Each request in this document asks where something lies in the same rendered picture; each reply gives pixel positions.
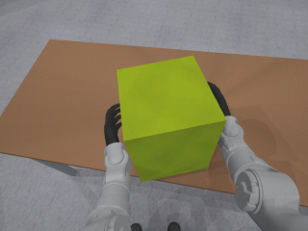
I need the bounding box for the right robot forearm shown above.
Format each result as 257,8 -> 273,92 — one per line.
218,115 -> 300,209

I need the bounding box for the left robot forearm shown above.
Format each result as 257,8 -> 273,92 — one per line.
83,142 -> 132,227

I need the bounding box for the table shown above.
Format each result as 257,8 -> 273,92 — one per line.
0,39 -> 308,208

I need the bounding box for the robot right foot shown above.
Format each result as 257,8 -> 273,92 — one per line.
167,221 -> 181,231

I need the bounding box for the left robot upper arm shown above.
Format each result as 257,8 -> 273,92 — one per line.
80,214 -> 132,231

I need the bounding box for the left robot hand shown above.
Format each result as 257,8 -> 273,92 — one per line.
104,103 -> 122,146

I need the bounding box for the right robot hand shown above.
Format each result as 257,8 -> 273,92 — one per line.
207,82 -> 231,116

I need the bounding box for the carton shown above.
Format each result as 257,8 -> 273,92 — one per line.
116,56 -> 227,182

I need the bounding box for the right robot upper arm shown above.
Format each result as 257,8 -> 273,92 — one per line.
234,168 -> 308,231

